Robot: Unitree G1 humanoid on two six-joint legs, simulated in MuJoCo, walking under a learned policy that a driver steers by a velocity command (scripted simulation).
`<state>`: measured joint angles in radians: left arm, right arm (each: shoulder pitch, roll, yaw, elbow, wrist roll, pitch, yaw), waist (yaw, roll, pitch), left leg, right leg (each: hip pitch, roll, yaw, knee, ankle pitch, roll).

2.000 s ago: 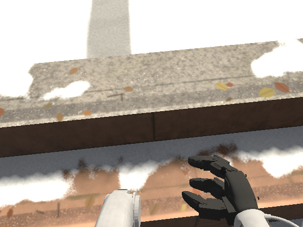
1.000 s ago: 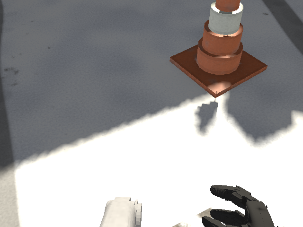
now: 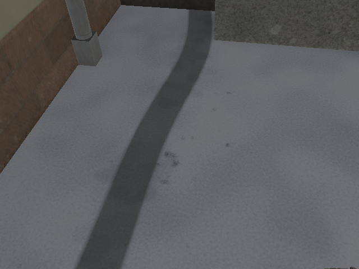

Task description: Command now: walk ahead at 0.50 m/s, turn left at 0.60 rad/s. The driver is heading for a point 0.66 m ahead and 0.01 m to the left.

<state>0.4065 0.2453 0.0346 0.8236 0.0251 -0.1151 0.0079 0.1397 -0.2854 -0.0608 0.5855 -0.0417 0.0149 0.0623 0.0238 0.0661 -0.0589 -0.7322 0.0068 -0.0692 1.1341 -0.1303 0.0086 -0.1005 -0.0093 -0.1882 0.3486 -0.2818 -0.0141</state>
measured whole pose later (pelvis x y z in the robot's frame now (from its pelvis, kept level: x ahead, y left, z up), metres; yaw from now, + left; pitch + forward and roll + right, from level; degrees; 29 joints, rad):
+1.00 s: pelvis +0.54 +0.04 +0.01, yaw +8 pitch +0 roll +0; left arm 0.33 0.20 0.01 0.86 0.01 -0.06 -0.01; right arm 0.21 -0.24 -0.02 0.83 -0.03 -0.03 0.00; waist 0.01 0.04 0.05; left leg -0.56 0.03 -0.02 0.87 -0.21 0.01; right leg -0.17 0.06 -0.06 0.32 -0.16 -0.09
